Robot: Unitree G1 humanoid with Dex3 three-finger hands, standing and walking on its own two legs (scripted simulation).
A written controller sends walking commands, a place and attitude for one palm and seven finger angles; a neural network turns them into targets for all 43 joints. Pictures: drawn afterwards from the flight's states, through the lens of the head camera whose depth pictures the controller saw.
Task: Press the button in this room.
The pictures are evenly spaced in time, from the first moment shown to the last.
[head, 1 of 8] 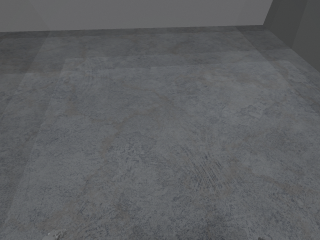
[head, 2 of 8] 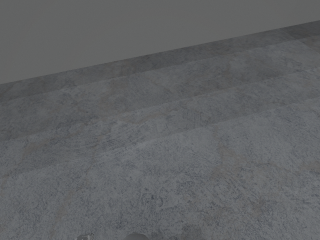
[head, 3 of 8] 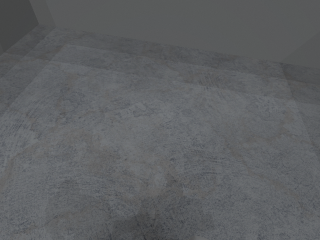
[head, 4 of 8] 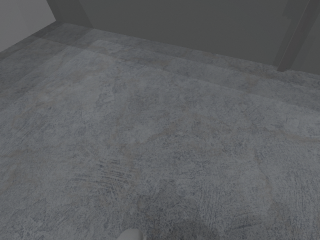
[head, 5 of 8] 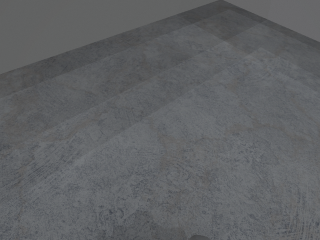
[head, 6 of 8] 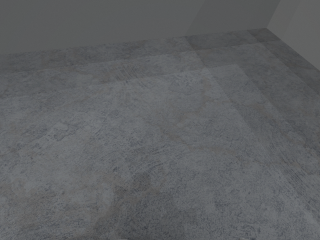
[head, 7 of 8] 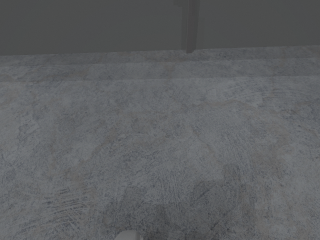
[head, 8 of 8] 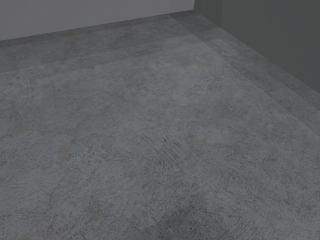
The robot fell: no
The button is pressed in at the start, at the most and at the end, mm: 0 0 0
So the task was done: no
